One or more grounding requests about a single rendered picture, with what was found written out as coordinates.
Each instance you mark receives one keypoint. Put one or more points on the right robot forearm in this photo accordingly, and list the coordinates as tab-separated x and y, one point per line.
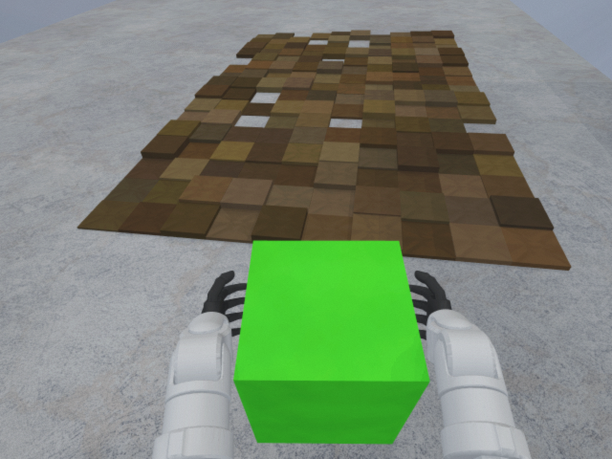
478	421

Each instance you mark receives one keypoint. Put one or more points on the carton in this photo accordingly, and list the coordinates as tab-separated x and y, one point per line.
329	349

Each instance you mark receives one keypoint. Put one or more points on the left robot forearm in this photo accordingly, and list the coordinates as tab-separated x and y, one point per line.
198	393

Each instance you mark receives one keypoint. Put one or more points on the right robot hand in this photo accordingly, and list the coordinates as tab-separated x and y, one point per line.
433	293

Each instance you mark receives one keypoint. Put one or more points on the left robot hand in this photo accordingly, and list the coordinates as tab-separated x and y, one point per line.
218	292

